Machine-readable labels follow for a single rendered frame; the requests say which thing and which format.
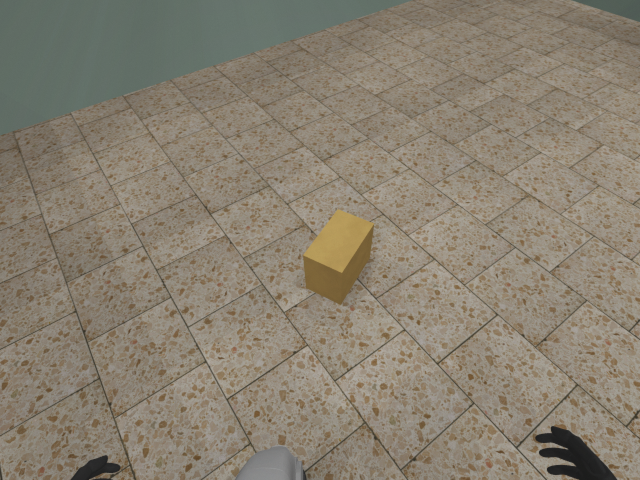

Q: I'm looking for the left robot thigh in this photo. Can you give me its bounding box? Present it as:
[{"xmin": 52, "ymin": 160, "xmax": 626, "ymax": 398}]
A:
[{"xmin": 235, "ymin": 449, "xmax": 303, "ymax": 480}]

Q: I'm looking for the robot right hand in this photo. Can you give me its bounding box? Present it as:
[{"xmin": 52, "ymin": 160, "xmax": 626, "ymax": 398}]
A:
[{"xmin": 535, "ymin": 426, "xmax": 617, "ymax": 480}]

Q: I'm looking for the robot left hand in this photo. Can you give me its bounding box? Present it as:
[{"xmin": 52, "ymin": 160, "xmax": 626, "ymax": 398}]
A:
[{"xmin": 71, "ymin": 455, "xmax": 120, "ymax": 480}]

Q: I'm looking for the robot left shin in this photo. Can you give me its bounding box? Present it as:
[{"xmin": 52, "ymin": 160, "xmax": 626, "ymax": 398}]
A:
[{"xmin": 270, "ymin": 445, "xmax": 291, "ymax": 453}]

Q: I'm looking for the carton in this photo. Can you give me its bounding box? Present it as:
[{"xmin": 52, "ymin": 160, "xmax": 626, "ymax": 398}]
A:
[{"xmin": 303, "ymin": 209, "xmax": 374, "ymax": 305}]

